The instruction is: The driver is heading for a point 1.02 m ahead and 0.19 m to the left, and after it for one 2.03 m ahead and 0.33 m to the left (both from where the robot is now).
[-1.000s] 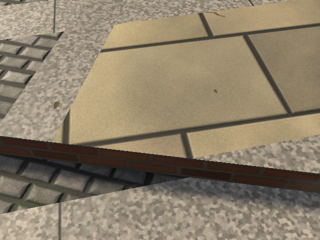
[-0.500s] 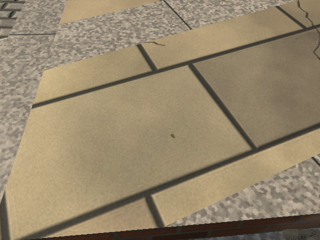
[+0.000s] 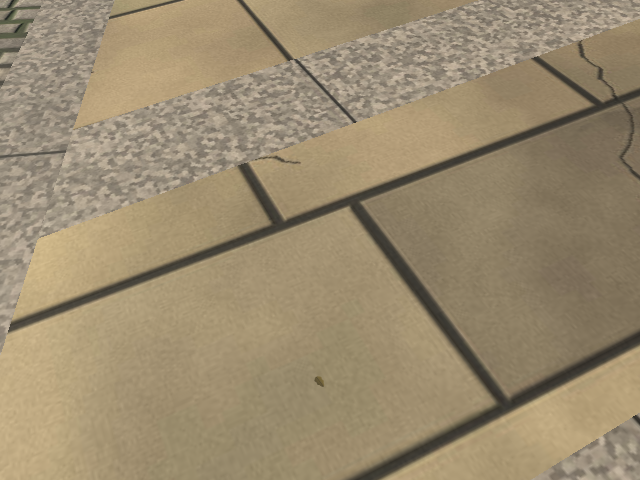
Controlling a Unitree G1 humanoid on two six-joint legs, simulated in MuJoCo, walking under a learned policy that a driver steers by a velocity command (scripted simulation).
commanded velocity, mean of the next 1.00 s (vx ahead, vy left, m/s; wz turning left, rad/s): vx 0.50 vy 0.00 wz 0.23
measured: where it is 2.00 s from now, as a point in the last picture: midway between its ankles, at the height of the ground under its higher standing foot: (266, 220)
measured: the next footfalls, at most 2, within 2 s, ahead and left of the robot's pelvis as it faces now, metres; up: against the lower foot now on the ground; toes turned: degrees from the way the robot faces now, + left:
left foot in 0.36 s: +0.37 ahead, +0.17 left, +0.16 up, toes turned +14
right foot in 0.96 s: +0.77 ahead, +0.13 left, +0.16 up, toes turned +14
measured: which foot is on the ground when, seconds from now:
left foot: up 0.00-0.34, down 0.36-0.98, up 1.00-1.00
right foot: down 0.00-0.36, up 0.38-0.94, down 0.96-1.00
